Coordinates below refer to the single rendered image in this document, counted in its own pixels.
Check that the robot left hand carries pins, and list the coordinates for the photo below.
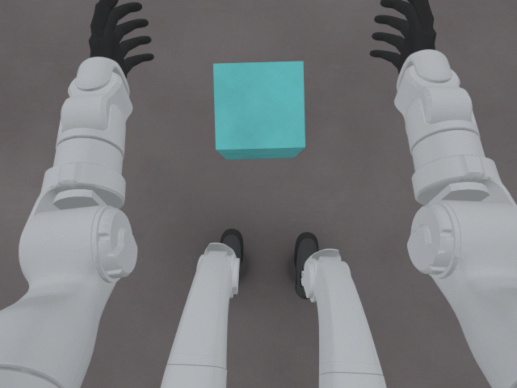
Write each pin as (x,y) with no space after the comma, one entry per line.
(106,35)

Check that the robot left shin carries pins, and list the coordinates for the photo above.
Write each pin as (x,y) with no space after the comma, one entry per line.
(215,246)

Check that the robot right forearm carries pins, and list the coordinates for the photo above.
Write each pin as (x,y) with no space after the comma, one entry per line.
(444,140)

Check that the robot left forearm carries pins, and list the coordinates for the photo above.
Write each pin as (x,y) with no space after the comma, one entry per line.
(87,169)

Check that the robot left upper arm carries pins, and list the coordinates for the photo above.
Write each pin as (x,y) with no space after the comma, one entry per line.
(72,259)

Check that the robot right hand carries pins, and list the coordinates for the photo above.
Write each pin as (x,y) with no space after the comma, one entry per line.
(418,30)

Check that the left robot foot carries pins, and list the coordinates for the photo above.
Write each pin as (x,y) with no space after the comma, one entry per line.
(233,239)

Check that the robot right upper arm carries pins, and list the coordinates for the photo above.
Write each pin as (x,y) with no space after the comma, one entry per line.
(469,248)

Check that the carton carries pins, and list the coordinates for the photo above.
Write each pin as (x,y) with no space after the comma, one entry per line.
(259,109)

